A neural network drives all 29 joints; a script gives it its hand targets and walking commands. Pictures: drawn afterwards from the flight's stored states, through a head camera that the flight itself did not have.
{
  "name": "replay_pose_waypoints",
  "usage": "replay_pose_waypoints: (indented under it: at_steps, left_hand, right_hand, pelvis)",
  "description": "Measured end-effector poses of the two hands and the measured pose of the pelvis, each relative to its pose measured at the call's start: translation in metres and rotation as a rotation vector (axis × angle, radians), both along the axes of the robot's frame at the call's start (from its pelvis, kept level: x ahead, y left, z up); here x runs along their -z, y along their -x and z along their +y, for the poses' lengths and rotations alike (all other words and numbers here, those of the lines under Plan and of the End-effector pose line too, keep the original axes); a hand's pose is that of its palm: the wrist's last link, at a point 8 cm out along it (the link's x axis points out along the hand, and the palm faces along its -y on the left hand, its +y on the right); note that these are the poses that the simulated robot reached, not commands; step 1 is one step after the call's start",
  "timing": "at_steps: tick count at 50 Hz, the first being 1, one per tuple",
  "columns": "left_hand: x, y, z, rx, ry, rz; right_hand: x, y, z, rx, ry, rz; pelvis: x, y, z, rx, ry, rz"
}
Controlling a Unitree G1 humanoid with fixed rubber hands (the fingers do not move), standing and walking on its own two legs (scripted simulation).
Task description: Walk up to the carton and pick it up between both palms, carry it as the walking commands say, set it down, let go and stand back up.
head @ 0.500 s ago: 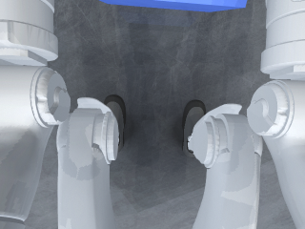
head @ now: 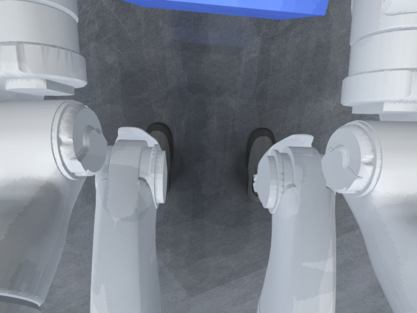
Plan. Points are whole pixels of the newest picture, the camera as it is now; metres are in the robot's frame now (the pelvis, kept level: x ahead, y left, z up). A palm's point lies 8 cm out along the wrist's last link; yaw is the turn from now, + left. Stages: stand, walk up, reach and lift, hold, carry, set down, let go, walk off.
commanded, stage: reach and lift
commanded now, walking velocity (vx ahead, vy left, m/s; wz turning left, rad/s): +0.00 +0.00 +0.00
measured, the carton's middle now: out of the picture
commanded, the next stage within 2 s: none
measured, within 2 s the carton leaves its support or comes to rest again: neither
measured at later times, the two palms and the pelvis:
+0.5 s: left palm out of the picture +0.57 +0.17 -0.05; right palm out of the picture +0.56 -0.15 -0.06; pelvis -0.02 +0.00 +0.04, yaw +0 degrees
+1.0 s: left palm out of the picture +0.55 +0.17 +0.01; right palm out of the picture +0.54 -0.15 +0.01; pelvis -0.01 +0.00 +0.10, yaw +0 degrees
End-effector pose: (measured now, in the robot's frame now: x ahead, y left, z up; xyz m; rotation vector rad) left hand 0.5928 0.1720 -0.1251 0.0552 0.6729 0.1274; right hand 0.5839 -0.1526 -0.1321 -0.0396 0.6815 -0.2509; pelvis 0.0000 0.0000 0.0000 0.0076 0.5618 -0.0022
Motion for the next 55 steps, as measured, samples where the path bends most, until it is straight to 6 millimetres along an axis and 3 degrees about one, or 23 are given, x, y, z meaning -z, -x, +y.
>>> replay_pose_waypoints:
  at_steps: [5,13,24,32,55]
  left_hand:
    - [-0.014,0.001,-0.001,-0.061,-0.017,-0.015]
    - [-0.026,0.014,0.001,-0.049,-0.027,-0.005]
    - [-0.070,0.018,-0.005,-0.054,-0.018,-0.028]
    - [-0.084,0.028,-0.005,-0.053,-0.032,-0.014]
    - [-0.151,0.047,-0.005,-0.067,-0.021,-0.029]
  right_hand:
    - [-0.020,-0.001,0.004,0.007,0.018,-0.011]
    - [-0.029,0.016,0.006,0.026,0.006,-0.003]
    - [-0.072,0.020,0.000,0.020,0.008,-0.023]
    - [-0.086,0.029,0.001,0.025,0.010,-0.008]
    - [-0.153,0.046,0.000,0.022,0.007,-0.023]
  pelvis:
    - [-0.007,0.003,0.003,-0.003,0.007,-0.013]
    - [-0.020,0.008,0.007,-0.010,0.019,-0.028]
    - [-0.039,0.015,0.005,-0.014,0.016,-0.072]
    - [-0.059,0.014,0.001,-0.011,0.008,-0.081]
    - [-0.108,0.012,0.001,-0.010,0.009,-0.162]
